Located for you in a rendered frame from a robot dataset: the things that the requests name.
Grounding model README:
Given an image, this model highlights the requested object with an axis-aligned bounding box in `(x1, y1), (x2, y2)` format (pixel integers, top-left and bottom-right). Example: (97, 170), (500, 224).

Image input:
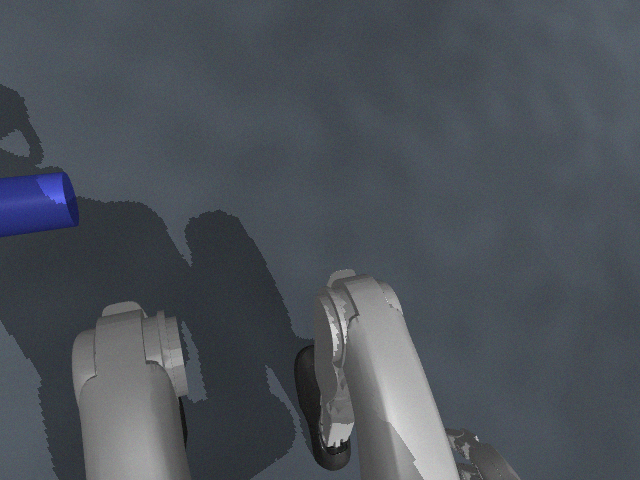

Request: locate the bottle
(0, 172), (79, 237)

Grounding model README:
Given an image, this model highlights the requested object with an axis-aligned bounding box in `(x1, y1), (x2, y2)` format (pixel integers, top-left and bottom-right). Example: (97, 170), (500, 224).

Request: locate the right robot hand
(444, 428), (521, 480)

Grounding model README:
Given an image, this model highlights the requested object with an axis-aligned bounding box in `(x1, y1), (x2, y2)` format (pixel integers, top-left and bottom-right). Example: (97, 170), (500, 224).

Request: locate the right robot foot
(294, 345), (351, 471)

